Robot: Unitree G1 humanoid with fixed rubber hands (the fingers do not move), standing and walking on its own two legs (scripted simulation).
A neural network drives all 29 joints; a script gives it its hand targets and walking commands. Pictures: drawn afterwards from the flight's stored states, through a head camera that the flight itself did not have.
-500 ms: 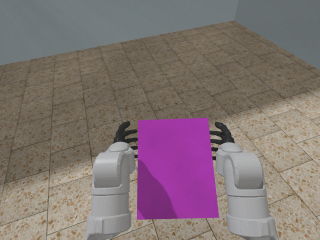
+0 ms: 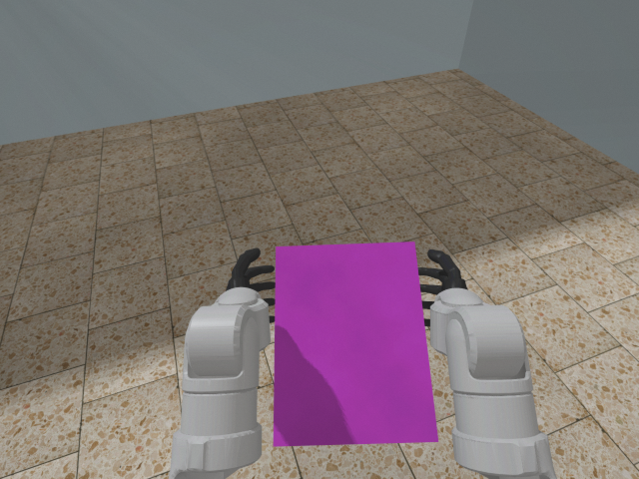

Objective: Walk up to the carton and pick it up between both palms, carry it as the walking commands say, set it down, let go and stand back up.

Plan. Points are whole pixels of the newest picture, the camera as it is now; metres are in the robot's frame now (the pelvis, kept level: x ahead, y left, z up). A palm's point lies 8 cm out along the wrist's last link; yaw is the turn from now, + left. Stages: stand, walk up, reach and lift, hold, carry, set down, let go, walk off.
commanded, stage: carry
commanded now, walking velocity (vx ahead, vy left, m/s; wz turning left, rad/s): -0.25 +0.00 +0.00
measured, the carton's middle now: (345, 346) +0.31 +0.00 +0.00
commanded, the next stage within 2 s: none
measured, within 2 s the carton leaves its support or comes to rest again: neither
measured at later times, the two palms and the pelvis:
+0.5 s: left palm (243, 309) +0.30 +0.12 +0.10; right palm (448, 309) +0.30 -0.12 +0.09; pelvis -0.02 -0.01 +0.01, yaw +0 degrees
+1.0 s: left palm (203, 446) +0.15 +0.14 +0.09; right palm (469, 447) +0.15 -0.10 +0.10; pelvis -0.16 +0.01 +0.00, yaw -1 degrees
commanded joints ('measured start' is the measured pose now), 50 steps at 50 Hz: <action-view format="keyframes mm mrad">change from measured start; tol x16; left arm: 1 -272 -950 -334 158 -236 -95 -232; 17 -241 -1097 -556 -261 -395 -99 -245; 50 -345 -1122 -554 -176 -405 -36 -231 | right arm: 1 -295 931 270 127 231 -131 222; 15 -312 1075 491 -328 367 -142 218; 50 -281 1081 397 -193 344 -58 221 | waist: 1 15 133 -320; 19 22 33 -510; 36 30 -171 -175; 43 11 -10 -314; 46 -1 305 -372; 50 3 196 -327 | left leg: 1 412 175 -169 47 692 65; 14 495 241 -178 64 1085 74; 21 294 181 -96 59 654 11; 29 216 199 -105 26 505 10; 37 15 36 -2 394 -323 -44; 41 28 48 -12 148 -141 -38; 45 389 350 -324 -43 775 59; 50 185 325 -258 -161 287 135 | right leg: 1 -162 -25 -30 59 313 1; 8 -21 -38 -14 34 543 2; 14 -42 -25 -33 -18 347 16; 23 91 -127 17 67 971 -10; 37 -271 -305 228 -212 432 -191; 42 -85 -144 45 12 630 -70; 44 -167 -79 10 135 378 -19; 46 -318 30 -55 390 -218 23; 50 -294 46 -1 515 -133 8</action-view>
